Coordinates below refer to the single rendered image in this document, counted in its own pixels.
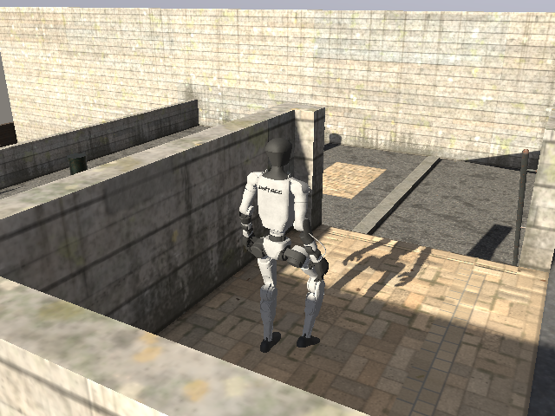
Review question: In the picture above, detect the right robot upper arm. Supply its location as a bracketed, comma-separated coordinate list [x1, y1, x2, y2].
[291, 179, 310, 231]

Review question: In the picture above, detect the robot right hand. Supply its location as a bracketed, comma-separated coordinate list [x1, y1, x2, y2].
[308, 258, 329, 282]

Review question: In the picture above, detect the left robot upper arm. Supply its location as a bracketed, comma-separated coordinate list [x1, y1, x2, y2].
[239, 172, 263, 216]

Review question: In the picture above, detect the robot left hand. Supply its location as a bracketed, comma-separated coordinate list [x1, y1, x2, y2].
[243, 233, 258, 253]

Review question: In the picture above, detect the left robot forearm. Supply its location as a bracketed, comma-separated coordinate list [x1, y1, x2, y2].
[238, 211, 253, 237]

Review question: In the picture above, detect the left robot shin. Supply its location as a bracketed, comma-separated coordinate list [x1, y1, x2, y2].
[260, 285, 277, 341]

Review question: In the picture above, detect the right robot thigh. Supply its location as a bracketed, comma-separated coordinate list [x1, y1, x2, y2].
[284, 245, 324, 293]

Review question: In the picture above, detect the right robot forearm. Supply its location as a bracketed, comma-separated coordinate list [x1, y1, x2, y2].
[299, 219, 323, 263]

